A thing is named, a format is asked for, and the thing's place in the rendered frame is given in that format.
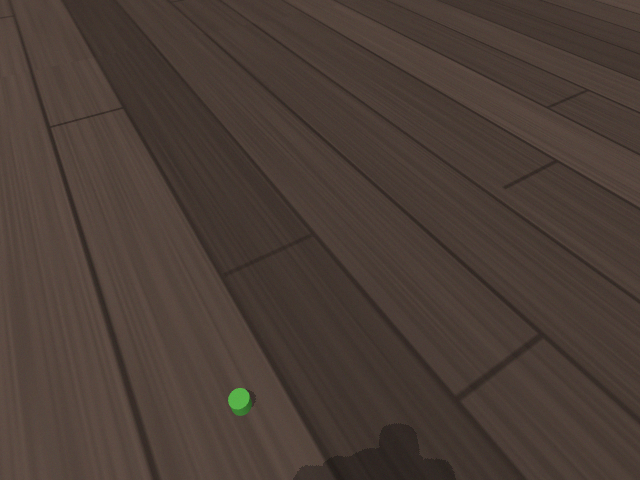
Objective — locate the tin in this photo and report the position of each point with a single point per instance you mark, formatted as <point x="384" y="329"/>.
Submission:
<point x="240" y="401"/>

